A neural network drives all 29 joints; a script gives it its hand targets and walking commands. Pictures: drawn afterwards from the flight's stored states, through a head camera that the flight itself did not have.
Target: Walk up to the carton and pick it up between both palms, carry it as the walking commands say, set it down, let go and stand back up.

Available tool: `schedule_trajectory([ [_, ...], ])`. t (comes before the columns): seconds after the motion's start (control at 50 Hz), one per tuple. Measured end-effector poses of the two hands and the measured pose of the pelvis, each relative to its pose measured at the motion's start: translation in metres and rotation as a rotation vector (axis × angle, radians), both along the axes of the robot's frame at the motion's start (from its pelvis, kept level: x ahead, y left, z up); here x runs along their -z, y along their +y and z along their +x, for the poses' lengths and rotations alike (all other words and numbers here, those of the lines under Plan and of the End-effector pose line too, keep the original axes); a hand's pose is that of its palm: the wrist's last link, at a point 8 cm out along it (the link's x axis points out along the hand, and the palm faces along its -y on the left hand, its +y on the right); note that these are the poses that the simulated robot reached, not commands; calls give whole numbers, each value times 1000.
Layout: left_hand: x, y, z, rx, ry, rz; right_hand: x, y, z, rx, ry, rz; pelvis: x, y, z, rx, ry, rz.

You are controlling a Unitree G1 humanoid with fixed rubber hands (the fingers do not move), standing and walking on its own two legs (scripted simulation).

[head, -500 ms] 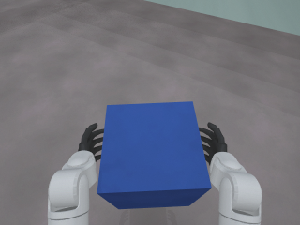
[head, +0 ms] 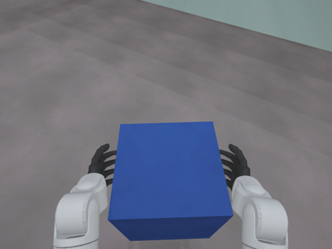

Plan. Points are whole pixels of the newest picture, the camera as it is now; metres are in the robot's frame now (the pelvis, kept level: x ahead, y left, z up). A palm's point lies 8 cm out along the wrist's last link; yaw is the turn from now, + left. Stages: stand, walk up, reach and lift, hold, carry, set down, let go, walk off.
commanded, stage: carry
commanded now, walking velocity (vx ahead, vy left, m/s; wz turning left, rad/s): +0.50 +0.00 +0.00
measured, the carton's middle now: (168, 185) +0.27 +0.00 +0.00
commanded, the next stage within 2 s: none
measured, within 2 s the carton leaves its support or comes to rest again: neither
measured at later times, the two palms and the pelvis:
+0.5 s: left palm (123, 77) +0.58 +0.15 +0.10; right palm (218, 78) +0.59 -0.15 +0.10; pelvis +0.34 -0.01 +0.01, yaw +2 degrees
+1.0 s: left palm (135, 34) +0.90 +0.15 +0.08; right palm (205, 37) +0.91 -0.15 +0.09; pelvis +0.66 +0.00 +0.00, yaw +0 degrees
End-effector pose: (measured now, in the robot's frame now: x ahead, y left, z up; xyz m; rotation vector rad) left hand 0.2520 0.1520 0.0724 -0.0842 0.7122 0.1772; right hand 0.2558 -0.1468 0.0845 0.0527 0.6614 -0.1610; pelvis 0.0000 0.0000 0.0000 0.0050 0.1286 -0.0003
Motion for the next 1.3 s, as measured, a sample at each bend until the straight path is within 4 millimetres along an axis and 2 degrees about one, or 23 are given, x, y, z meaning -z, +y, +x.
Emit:
schedule_trajectory([
  [0.14,-15,-6,93,-1,-44,24,-7,-6,92,-2,-42,21,-4,-6,91,1,4,-9],
  [0.24,-8,-21,161,-12,-60,55,6,-21,165,-13,-61,51,11,-21,162,-12,-7,13],
  [0.34,-17,-23,218,-21,-28,49,-5,-23,227,-22,-27,49,-6,-25,226,-25,-12,37],
  [0.42,-27,-17,270,-25,-48,44,-17,-17,280,-26,-47,44,-12,-19,278,-26,-22,48],
  [0.5,-25,-5,327,-23,-72,26,-20,-5,335,-23,-71,25,-7,-8,336,-22,-36,44],
  [0.6,-4,17,404,0,-85,11,-2,17,405,-2,-82,8,15,17,408,6,-37,8],
  [0.66,2,20,442,15,-17,6,3,20,438,13,-15,6,5,23,443,14,-12,-2],
  [0.74,-6,20,491,18,-17,1,-6,20,486,17,-13,0,-5,24,489,20,7,-10],
  [0.82,-17,17,541,13,-53,18,-11,17,537,11,-49,15,-6,20,539,18,2,-13],
  [0.92,-11,2,606,3,-75,45,2,2,606,1,-72,40,9,5,607,6,-10,9],
  [0.96,-8,-2,629,5,-45,49,4,-2,629,2,-42,47,5,1,632,6,-16,12],
  [1.06,-23,-1,684,-11,-50,34,-14,-1,689,-12,-46,34,-10,-1,692,-11,-28,40],
  [1.16,-31,10,747,-15,-86,26,-25,10,752,-16,-82,25,-11,10,757,-10,-52,46],
  [1.22,-25,21,789,-12,-102,10,-23,21,792,-13,-98,9,-2,20,799,-7,-62,33],
  [1.3,-2,38,846,6,-80,0,-2,39,844,4,-74,-4,14,40,853,16,-56,4],
])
